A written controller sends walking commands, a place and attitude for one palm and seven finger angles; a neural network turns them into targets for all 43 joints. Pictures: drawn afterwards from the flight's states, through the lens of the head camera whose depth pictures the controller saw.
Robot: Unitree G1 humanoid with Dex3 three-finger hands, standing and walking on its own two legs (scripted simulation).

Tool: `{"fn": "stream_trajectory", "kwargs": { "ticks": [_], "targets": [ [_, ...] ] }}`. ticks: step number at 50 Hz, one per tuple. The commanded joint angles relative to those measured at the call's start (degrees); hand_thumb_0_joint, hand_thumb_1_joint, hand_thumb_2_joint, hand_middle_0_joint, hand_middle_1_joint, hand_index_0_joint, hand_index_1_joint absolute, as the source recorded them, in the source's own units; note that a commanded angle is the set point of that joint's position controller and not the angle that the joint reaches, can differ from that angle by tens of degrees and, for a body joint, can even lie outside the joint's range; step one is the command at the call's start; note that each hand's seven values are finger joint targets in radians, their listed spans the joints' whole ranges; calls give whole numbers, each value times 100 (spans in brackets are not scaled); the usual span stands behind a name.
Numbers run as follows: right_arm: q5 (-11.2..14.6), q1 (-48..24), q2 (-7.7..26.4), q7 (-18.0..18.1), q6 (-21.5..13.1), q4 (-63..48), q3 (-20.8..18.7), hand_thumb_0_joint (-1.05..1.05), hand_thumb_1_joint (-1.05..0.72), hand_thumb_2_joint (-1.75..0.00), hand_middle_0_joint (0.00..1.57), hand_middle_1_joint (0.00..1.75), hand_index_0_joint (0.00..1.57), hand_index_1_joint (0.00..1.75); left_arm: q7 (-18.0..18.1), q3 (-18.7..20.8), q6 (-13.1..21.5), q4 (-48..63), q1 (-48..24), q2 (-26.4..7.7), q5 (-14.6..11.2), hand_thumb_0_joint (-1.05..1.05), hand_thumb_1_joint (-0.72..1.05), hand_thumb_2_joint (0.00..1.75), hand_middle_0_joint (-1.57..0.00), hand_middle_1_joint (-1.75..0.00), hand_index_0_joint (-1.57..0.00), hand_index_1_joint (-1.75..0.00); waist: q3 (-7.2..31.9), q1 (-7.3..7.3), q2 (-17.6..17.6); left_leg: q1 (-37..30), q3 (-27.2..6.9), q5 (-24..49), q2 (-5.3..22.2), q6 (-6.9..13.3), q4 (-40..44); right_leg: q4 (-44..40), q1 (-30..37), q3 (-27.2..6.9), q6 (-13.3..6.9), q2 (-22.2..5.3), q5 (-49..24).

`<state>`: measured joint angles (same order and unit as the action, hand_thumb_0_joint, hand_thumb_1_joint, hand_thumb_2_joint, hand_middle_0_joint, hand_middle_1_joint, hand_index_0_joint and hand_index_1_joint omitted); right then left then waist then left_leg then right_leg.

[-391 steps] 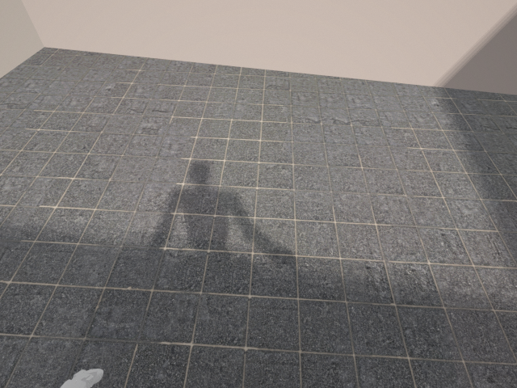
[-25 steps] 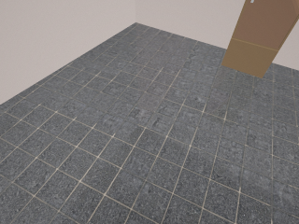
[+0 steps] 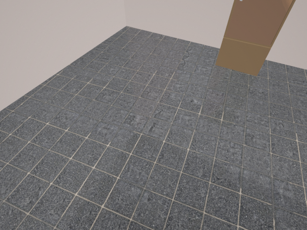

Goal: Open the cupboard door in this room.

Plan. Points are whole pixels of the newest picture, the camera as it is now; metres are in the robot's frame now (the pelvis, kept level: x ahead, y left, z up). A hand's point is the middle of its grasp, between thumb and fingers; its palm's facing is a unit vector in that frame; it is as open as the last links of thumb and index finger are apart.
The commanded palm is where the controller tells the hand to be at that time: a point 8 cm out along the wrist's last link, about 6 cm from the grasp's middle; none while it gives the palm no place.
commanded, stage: stand and wait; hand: left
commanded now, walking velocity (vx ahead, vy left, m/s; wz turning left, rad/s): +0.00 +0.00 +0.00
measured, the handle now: out of the picture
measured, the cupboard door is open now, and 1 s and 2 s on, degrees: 0 0 0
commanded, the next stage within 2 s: turn or walk to find it in 0.20 s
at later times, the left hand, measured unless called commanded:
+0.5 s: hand out of the picture -0.01 +0.17 -0.18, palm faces +0.12 -0.97 -0.19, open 7.4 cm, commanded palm none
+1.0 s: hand out of the picture +0.02 +0.21 -0.17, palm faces +0.04 -0.97 -0.25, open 7.4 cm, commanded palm none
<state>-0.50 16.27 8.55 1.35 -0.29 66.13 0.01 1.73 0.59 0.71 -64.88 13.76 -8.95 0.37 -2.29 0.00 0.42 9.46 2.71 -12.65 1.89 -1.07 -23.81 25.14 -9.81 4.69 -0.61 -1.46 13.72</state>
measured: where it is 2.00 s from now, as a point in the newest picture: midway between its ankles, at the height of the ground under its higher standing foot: outside the picture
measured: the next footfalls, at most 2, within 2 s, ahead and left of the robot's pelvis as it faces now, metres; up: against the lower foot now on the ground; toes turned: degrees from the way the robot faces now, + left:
none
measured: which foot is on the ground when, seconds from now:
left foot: down 0.00-1.00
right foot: down 0.00-1.00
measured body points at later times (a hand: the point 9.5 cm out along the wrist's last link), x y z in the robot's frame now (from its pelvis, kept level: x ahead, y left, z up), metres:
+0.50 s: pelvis -0.01 +0.00 -0.01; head +0.01 +0.01 +0.44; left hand -0.02 +0.23 -0.17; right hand +0.02 -0.22 -0.16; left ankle +0.00 +0.13 -0.74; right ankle +0.00 -0.11 -0.74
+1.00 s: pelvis -0.01 +0.01 +0.00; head +0.00 +0.01 +0.45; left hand +0.02 +0.26 -0.15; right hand +0.01 -0.24 -0.15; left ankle +0.00 +0.13 -0.74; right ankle +0.00 -0.11 -0.74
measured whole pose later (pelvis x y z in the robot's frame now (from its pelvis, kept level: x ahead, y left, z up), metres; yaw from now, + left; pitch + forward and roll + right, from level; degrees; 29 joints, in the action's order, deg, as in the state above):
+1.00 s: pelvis -0.01 +0.01 +0.00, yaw +1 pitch -2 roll +0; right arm -0.5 13.2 12.7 0.7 -0.6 65.2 -0.4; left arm 0.6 1.3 1.0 -64.6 11.9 -13.3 0.7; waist -3.0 -0.7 0.1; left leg 9.4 2.2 -11.4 1.6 -0.5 -22.8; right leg 22.8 -8.9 5.3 -0.3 -1.7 11.9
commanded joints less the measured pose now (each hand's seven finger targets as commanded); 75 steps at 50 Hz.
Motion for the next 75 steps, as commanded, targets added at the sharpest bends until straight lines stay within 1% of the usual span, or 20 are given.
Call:
{"fn": "stream_trajectory", "kwargs": {
  "ticks": [1,8,11,15,18,19,21,23,24,25,27,30,32,35,48,62,68,70,73,75],
  "targets": [
    [-24,259,506,20,-24,-232,-130,0,-90,-90,20,30,20,30,46,127,-16,214,394,-658,1,0,90,90,-20,-30,-20,-30,-247,-79,-116,562,-462,576,366,141,280,-465,-17,-435,-32,-695,-208],
    [-18,353,549,22,-61,-208,-149,0,-90,-90,20,30,20,30,30,116,34,255,347,-685,6,0,90,90,-20,-30,-20,-30,26,-43,-61,297,-524,816,389,162,230,-447,-22,-422,-74,-680,-424],
    [-17,348,521,22,-48,-215,-147,0,-90,-90,20,30,20,30,36,124,29,247,313,-673,3,0,90,90,-20,-30,-20,-30,-104,-26,-66,421,-525,755,381,143,227,-460,-3,-398,-70,-682,-380],
    [-36,212,538,-1,54,-380,-190,0,-90,-90,20,30,20,30,55,214,-66,341,333,-759,12,0,90,90,-20,-30,-20,-30,-273,-73,-74,880,-506,426,293,130,-91,-427,-125,-375,-95,-860,161],
    [-47,290,471,-2,56,-432,-197,0,-90,-90,20,30,20,30,45,218,-56,389,294,-751,27,0,90,90,-20,-30,-20,-30,-87,-9,-301,672,-417,407,224,108,-335,-562,-292,-486,-198,-1013,313],
    [-46,292,481,-4,62,-440,-198,0,-90,-90,20,30,20,30,47,202,-58,381,273,-733,33,0,90,90,-20,-30,-20,-30,-80,11,-292,566,-435,385,234,109,-345,-560,-413,-479,-189,-979,393],
    [-48,306,503,-4,26,-420,-185,0,-90,-90,20,30,20,30,36,195,-45,388,215,-695,29,0,90,90,-20,-30,-20,-30,-49,28,7,560,-612,588,320,149,-144,-375,-344,-340,-122,-823,246],
    [-35,223,592,9,-24,-414,-181,0,-90,-90,20,30,20,30,31,174,-30,337,295,-642,27,0,90,90,-20,-30,-20,-30,10,-35,257,630,-825,787,440,219,87,-213,-121,-193,-22,-645,-74],
    [-20,151,648,19,-37,-428,-183,0,-90,-90,20,30,20,30,31,161,-23,301,381,-619,28,0,90,90,-20,-30,-20,-30,47,-79,248,599,-886,833,475,250,122,-218,-52,-193,-5,-613,-188],
    [-15,122,675,24,-56,-434,-188,0,-90,-90,20,30,20,30,28,153,-12,272,381,-637,30,0,90,90,-20,-30,-20,-30,81,-72,281,609,-887,862,476,253,160,-232,51,-181,3,-623,-287],
    [-1,-29,976,47,-118,-411,-223,0,-90,-90,20,30,20,30,-6,168,63,230,278,-900,38,0,90,90,-20,-30,-20,-30,59,-65,135,371,-822,701,460,255,292,-492,53,-332,-51,-621,-308],
    [-6,77,651,75,-56,-367,-182,0,-90,-90,20,30,20,30,-13,130,-26,193,305,-652,34,0,90,90,-20,-30,-20,-30,-136,2,172,281,-582,596,484,184,200,-509,-195,-471,-39,-609,-436],
    [-14,77,655,77,-44,-366,-162,0,-90,-90,20,30,20,30,-20,122,-30,184,345,-656,35,0,90,90,-20,-30,-20,-30,-192,-15,90,347,-552,428,470,173,277,-573,-206,-520,-37,-601,-289],
    [-12,29,761,60,-68,-390,-173,0,-90,-90,20,30,20,30,-33,138,-2,184,325,-773,43,0,90,90,-20,-30,-20,-30,-146,-21,-9,355,-561,270,469,184,378,-660,-156,-550,-37,-595,-83],
    [-5,-417,1489,12,-191,-414,-266,0,-90,-90,20,30,20,30,-78,240,126,307,-150,-1475,41,0,90,90,-20,-30,-20,-30,16,-84,27,154,-683,353,535,240,679,-776,134,-566,-102,-630,-298],
    [-25,-979,2144,-79,-157,-567,-206,0,-90,-90,20,30,20,30,-143,233,106,425,-848,-2123,33,0,90,90,-20,-30,-20,-30,125,-50,99,58,-768,537,586,183,839,-938,337,-594,-47,-733,-339],
    [-63,-813,1590,-132,45,-722,-84,0,-90,-90,20,30,20,30,-74,139,-105,502,-626,-1611,22,0,90,90,-20,-30,-20,-30,219,-83,128,507,-794,1008,542,103,352,-431,326,-325,101,-840,-531],
    [-68,-750,1568,-138,88,-814,-100,0,-90,-90,20,30,20,30,-54,165,-130,578,-568,-1631,27,0,90,90,-20,-30,-20,-30,360,-89,35,681,-801,1206,496,90,113,-280,448,-292,79,-927,-723],
    [-62,-678,1493,-124,88,-853,-101,0,-90,-90,20,30,20,30,-36,153,-105,631,-505,-1626,20,0,90,90,-20,-30,-20,-30,560,-58,-256,446,-647,1445,390,25,-193,-234,407,-348,-45,-1085,-1157],
    [-54,-612,1458,-112,73,-820,-115,0,-90,-90,20,30,20,30,-26,145,-85,652,-539,-1577,20,0,90,90,-20,-30,-20,-30,576,-12,-193,292,-682,1627,413,34,-184,-122,335,-260,-35,-1016,-1286]
  ]
}}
